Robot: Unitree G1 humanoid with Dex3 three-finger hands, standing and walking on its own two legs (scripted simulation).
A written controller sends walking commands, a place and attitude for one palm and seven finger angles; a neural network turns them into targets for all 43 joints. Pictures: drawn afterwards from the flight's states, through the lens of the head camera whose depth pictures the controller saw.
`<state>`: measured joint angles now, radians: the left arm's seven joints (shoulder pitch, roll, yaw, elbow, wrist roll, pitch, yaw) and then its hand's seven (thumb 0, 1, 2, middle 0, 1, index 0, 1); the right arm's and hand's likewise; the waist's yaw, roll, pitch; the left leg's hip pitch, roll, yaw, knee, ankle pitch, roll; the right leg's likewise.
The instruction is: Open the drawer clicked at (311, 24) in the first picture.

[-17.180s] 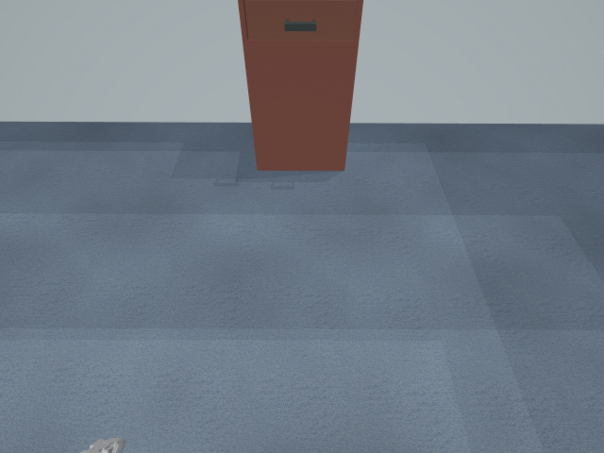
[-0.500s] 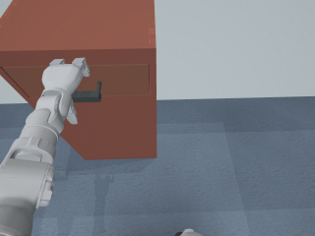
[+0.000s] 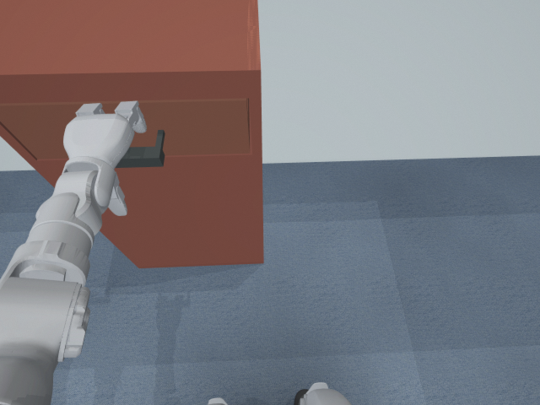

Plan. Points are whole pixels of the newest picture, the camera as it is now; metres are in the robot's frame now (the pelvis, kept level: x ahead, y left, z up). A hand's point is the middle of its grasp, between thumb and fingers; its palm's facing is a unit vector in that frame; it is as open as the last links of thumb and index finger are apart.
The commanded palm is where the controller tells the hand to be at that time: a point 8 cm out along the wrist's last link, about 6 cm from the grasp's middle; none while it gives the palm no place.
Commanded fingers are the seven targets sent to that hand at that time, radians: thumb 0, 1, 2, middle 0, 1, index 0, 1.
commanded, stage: lower the fingers behind the handle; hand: left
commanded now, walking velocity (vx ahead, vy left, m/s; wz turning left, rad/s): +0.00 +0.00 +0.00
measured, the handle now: (129, 147) +0.54 +0.23 +0.00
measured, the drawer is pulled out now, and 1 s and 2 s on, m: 0.00 0.00 0.00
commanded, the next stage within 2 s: close the thumb around the handle in 1.16 s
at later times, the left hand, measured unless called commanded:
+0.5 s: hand (117, 170) +0.49 +0.23 +0.01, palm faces -0.05 -0.02 -1.00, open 13.8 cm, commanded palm +0.47 +0.23 +0.05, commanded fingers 0.00 -0.50 0.30 -0.30 -1.20 -0.30 -1.20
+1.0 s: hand (127, 176) +0.49 +0.23 -0.02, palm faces -0.07 -0.03 -1.00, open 13.8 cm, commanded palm +0.48 +0.23 +0.03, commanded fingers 0.00 -0.50 0.30 -0.30 -1.20 -0.30 -1.20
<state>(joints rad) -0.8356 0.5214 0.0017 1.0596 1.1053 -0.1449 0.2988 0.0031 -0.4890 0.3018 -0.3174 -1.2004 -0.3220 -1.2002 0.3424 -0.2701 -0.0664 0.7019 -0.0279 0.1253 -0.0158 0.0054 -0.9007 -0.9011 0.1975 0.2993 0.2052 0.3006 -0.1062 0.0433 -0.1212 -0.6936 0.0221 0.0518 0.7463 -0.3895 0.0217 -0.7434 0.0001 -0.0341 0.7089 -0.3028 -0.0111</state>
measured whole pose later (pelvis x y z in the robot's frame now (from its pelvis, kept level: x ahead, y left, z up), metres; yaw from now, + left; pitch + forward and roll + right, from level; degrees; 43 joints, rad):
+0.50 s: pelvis -0.01 +0.01 -0.02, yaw +0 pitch +22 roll -1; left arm -0.90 0.54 -0.01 1.13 1.12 -0.14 0.34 0.00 -0.49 0.30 -0.33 -1.24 -0.32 -1.20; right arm 0.35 -0.27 -0.05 0.72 -0.04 0.11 -0.01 0.00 -0.90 -0.90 0.20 0.30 0.21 0.30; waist -0.13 0.04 -0.13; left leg -0.84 0.02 0.04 0.87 -0.42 0.03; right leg -0.87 -0.01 -0.04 0.81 -0.32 0.00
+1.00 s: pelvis -0.02 +0.01 -0.03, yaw +0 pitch +25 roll -2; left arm -0.92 0.54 0.00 1.15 1.11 -0.09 0.35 0.00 -0.49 0.30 -0.33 -1.21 -0.32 -1.20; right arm 0.35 -0.26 -0.04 0.73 -0.04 0.11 0.00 0.00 -0.90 -0.90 0.20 0.30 0.21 0.30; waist -0.16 0.05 -0.14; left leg -0.94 0.03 0.04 0.96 -0.45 0.04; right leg -0.96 0.00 -0.05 0.88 -0.35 0.00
